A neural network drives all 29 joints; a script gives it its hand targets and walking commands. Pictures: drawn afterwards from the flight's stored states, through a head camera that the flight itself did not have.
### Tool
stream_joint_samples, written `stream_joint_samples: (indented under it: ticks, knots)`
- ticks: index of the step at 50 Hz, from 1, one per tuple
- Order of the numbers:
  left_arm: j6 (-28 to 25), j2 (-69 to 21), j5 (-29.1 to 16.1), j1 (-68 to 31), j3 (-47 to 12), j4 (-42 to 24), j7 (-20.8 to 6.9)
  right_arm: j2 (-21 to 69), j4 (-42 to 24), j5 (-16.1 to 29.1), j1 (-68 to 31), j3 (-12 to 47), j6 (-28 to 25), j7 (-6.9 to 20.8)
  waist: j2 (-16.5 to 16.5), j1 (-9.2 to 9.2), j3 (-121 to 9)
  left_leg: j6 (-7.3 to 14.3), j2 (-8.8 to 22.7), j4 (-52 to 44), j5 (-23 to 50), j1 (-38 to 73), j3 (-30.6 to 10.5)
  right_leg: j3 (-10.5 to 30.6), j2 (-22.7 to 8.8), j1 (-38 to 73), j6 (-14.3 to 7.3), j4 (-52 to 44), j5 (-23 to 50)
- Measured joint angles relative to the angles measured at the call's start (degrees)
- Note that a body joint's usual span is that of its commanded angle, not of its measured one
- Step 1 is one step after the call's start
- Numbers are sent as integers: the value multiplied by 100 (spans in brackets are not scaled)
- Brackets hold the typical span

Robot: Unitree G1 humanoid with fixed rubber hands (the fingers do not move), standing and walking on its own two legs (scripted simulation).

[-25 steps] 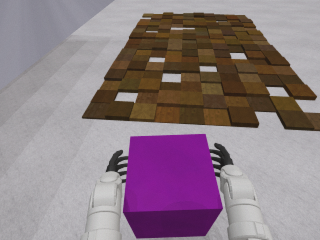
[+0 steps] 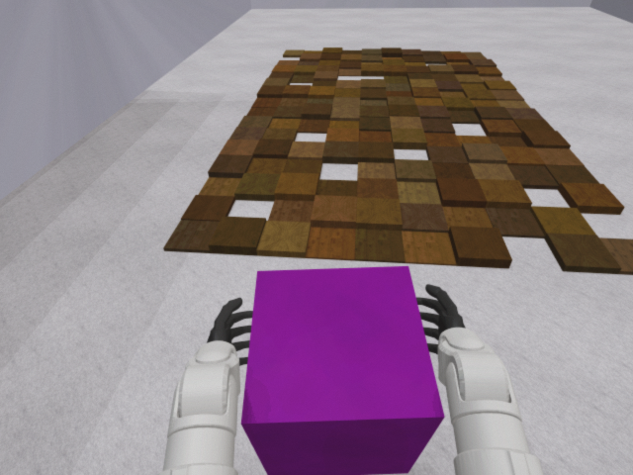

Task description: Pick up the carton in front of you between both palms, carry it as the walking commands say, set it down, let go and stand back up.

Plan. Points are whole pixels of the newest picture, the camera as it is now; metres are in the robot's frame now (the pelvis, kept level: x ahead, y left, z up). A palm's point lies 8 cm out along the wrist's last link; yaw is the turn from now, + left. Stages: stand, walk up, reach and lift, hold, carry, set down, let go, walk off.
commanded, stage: hold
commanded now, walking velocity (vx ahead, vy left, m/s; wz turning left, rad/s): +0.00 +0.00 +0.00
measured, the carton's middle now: (335, 376) +0.29 +0.00 -0.03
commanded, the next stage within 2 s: carry in 0.62 s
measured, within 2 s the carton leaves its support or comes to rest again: neither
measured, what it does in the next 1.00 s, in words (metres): lifts its left foot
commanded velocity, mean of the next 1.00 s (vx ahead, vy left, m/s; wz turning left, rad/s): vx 0.21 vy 0.00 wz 0.00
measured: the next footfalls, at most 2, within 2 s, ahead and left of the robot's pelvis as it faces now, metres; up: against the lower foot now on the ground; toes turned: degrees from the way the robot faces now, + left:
left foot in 1.02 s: +0.15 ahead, +0.09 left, +0.00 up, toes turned +7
right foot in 1.32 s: +0.39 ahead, -0.15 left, +0.00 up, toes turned -13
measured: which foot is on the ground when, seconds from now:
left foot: down 0.00-0.82, up 0.84-1.00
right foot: down 0.00-1.00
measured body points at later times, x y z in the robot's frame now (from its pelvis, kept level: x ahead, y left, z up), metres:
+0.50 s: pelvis -0.01 +0.00 +0.00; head -0.06 +0.01 +0.45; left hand +0.29 +0.15 +0.04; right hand +0.30 -0.15 +0.05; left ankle +0.01 +0.13 -0.75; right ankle +0.00 -0.13 -0.75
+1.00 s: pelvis +0.08 -0.02 -0.01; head +0.06 -0.02 +0.44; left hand +0.37 +0.13 +0.07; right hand +0.38 -0.17 +0.08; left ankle +0.10 +0.09 -0.74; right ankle +0.00 -0.14 -0.75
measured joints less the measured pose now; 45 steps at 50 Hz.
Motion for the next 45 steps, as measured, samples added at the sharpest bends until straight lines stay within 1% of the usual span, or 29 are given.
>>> stream_joint_samples:
  ticks: [6, 18, 30, 32, 33, 35, 37, 39, 40, 42, 44, 45]
  knots:
    - [130, -44, 147, -191, 135, 191, -69, 39, 157, -136, -155, -154, 130, 50, -7, 13, 58, 2, 2, 59, -9, 50, 17, 1, 7, 49, 0, 54, -2]
    - [86, -90, 207, -367, 303, 283, -88, 95, 268, -231, -350, -326, 83, 86, -6, -1, 134, 11, -22, 169, -13, -34, 30, -19, -10, -35, 19, 168, -16]
    - [99, -78, 197, -321, 243, 238, -78, 79, 227, -229, -295, -275, 86, 93, -11, 6, 124, 19, -15, 92, -8, 27, 58, -16, -20, 18, 18, 94, -6]
    - [118, -66, 164, -286, 216, 175, -70, 73, 172, -209, -282, -235, 118, 86, 7, 23, -34, 15, -9, 290, -104, -230, 108, -40, -22, -259, 22, 311, -116]
    - [125, -58, 127, -251, 200, 127, -57, 68, 133, -186, -259, -194, 131, 71, 22, 33, -130, 22, 12, 430, -233, -382, 165, -92, -42, -434, 18, 487, -292]
    - [166, -32, 21, -151, 146, -34, -26, 46, -7, -102, -177, -70, 181, 26, 33, 60, -322, 28, 68, 665, -622, -648, 316, -227, -120, -762, 8, 797, -897]
    - [245, -6, -114, -57, 68, -298, 25, 25, -267, 11, -104, 62, 283, -30, 69, 82, -454, 24, 146, 781, -671, -848, 426, -408, -184, -1062, -23, 1086, -1091]
    - [372, 39, -288, 33, -36, -607, 77, 2, -618, 148, -7, 192, 448, -98, 149, 87, -550, -8, 258, 918, -554, -1004, 469, -607, -209, -1192, -42, 1149, -959]
    - [463, 57, -375, 73, -90, -755, 107, -14, -808, 217, 53, 247, 559, -135, 193, 85, -595, -33, 318, 1027, -620, -1066, 471, -699, -205, -1191, -44, 1100, -811]
    - [702, 53, -510, 103, -205, -1016, 186, -69, -1210, 360, 189, 313, 837, -192, 233, 60, -709, -23, 427, 1454, -1133, -1266, 543, -849, -199, -1176, -50, 1008, -512]
    - [979, 17, -573, 118, -351, -1217, 272, -201, -1529, 546, 316, 350, 1132, -224, 158, 22, -800, -13, 447, 1968, -1571, -1560, 801, -937, -250, -1118, -81, 932, -629]
    - [1141, 25, -601, 146, -431, -1345, 330, -256, -1636, 648, 332, 386, 1288, -265, 99, 10, -822, 3, 428, 2072, -1686, -1682, 940, -944, -290, -1059, -90, 821, -677]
